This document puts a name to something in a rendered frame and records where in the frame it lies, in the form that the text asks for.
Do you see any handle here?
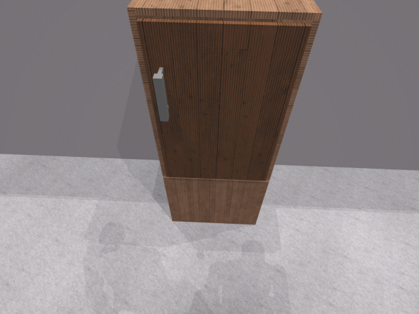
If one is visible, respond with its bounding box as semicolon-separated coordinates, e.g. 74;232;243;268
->
153;67;169;122

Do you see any cupboard door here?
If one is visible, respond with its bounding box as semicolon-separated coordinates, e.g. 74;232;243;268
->
136;18;312;181

